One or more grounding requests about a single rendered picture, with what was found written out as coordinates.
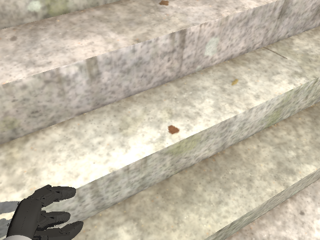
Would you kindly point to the robot left hand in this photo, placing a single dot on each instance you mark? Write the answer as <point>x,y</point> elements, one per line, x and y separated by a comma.
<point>31,221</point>

